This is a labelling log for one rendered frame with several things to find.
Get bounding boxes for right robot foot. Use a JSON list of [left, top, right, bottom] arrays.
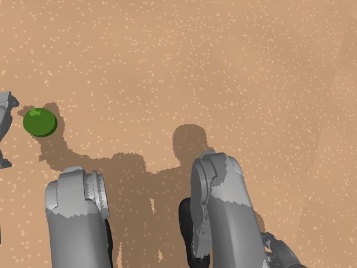
[[178, 198, 210, 268]]

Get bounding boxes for right robot hand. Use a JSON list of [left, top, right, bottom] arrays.
[[261, 232, 301, 268]]

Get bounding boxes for left robot hand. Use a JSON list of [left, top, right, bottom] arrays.
[[0, 91, 20, 169]]

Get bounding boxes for tin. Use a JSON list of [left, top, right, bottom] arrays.
[[23, 108, 57, 137]]

